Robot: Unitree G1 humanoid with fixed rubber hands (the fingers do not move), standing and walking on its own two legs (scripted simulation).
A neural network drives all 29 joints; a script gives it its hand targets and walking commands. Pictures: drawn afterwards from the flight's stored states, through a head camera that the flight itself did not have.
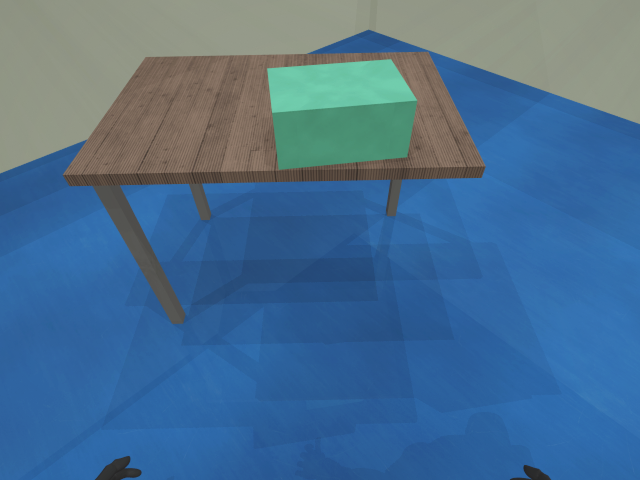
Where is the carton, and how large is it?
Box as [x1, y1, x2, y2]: [267, 59, 416, 169]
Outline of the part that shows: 392,61 388,59 267,68 279,169 406,156 416,99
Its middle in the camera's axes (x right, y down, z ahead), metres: +0.03 -0.29 +0.91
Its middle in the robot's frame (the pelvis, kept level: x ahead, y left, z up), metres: +0.87 +0.00 +0.01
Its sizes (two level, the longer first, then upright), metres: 0.301 0.206 0.142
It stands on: a table, 0.71 m high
